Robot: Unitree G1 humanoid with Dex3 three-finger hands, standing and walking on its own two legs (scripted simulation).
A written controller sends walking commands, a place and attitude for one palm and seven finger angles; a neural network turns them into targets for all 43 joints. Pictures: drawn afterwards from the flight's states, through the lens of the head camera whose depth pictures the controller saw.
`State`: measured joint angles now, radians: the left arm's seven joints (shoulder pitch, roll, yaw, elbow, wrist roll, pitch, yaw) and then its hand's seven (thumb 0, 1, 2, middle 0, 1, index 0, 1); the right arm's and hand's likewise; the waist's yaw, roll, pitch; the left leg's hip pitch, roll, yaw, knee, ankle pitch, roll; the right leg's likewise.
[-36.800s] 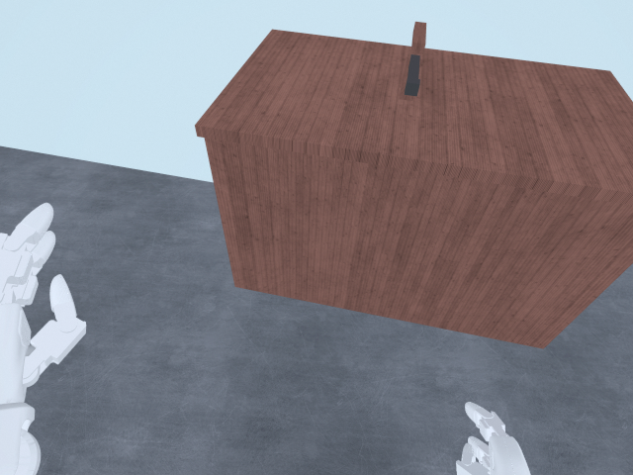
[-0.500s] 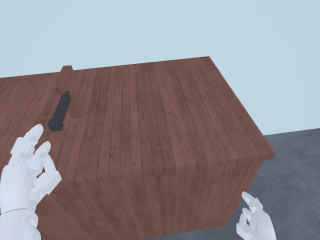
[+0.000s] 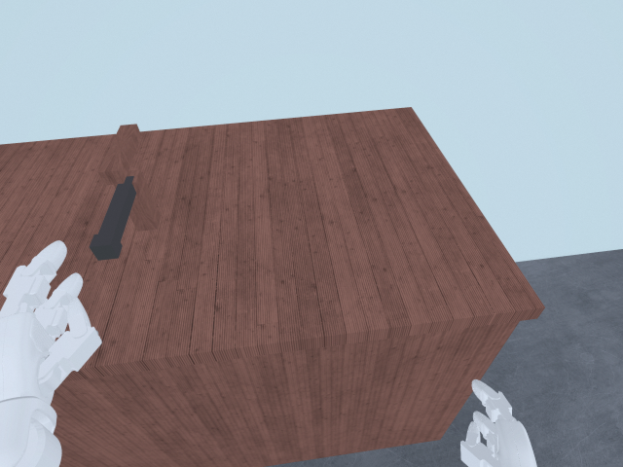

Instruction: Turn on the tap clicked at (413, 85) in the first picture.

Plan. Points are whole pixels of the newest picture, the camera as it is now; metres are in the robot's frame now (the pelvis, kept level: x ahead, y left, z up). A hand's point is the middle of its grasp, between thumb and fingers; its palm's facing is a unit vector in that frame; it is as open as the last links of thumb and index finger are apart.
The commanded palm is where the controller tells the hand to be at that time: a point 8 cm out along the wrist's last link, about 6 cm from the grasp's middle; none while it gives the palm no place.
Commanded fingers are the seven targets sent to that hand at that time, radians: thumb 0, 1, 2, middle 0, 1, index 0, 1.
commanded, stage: reach beside the lever's end, fingers flat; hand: left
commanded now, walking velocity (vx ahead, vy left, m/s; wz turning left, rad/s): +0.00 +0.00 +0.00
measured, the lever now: (106, 246) +0.35 +0.35 +0.10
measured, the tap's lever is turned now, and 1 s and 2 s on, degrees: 0 0 0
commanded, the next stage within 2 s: push the lever round in 1.80 s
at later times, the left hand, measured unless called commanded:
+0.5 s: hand (82, 314) +0.22 +0.29 +0.13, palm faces +0.50 -0.86 -0.11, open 7.5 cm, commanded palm +0.18 +0.33 +0.13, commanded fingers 0.00 0.90 0.90 -0.18 -0.23 -0.18 -0.23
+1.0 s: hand (70, 286) +0.26 +0.34 +0.12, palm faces +0.52 -0.84 -0.11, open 7.7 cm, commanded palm +0.22 +0.38 +0.11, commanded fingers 0.00 0.90 0.90 -0.16 -0.17 -0.16 -0.17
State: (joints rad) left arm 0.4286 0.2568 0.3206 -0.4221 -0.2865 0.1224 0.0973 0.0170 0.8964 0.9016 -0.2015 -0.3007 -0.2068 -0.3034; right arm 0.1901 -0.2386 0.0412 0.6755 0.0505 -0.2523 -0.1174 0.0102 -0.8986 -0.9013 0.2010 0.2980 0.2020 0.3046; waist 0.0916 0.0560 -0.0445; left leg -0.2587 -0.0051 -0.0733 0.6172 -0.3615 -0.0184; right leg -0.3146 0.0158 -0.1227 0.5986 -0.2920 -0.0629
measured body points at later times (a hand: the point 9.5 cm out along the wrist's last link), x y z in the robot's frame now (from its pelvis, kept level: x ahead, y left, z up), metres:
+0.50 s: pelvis -0.02 +0.01 +0.00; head -0.02 +0.00 +0.45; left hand +0.19 +0.33 +0.14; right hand +0.18 -0.21 -0.08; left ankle -0.02 +0.14 -0.73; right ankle +0.02 -0.08 -0.73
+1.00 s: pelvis -0.01 +0.01 +0.00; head +0.01 -0.01 +0.45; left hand +0.23 +0.38 +0.13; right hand +0.17 -0.24 -0.09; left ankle -0.02 +0.14 -0.73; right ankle +0.02 -0.08 -0.73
